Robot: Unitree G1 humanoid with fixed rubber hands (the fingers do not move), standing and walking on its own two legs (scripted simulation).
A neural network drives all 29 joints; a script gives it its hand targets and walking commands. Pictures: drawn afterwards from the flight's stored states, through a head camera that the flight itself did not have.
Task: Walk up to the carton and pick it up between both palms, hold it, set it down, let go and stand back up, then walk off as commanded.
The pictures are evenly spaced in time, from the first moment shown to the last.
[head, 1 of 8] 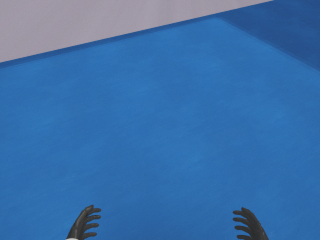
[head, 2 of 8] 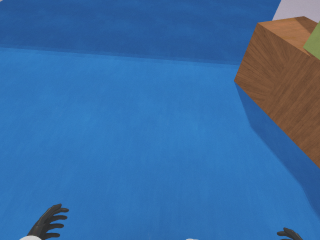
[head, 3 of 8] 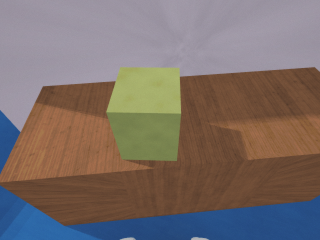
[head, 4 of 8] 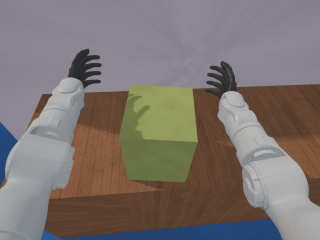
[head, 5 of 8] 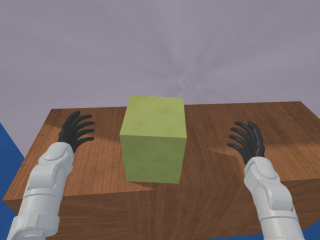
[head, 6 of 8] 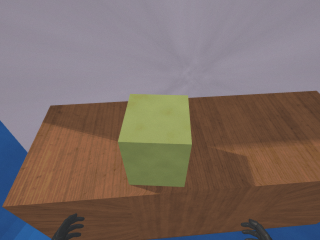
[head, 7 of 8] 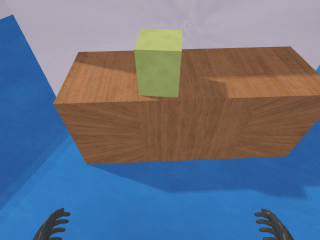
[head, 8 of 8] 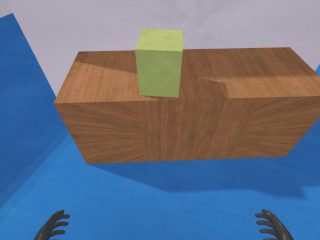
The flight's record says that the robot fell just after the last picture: no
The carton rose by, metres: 0.00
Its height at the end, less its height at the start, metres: +0.00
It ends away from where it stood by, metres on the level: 0.00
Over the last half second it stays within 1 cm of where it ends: yes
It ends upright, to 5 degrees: yes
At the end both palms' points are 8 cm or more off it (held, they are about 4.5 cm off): yes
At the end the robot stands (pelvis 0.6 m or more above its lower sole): yes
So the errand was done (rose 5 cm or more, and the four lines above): no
